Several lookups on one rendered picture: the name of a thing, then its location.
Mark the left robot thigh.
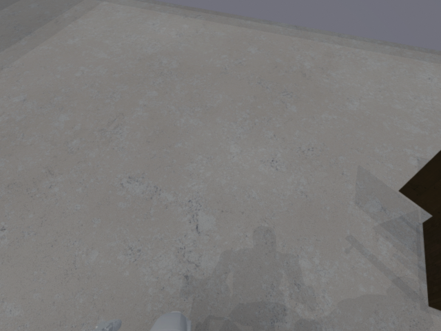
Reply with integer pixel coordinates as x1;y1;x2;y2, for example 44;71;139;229
150;312;192;331

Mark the cupboard door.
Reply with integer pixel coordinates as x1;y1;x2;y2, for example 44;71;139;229
399;151;441;222

